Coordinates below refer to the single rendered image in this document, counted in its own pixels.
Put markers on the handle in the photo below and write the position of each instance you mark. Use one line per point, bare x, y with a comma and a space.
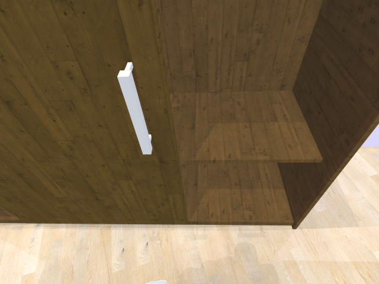
129, 91

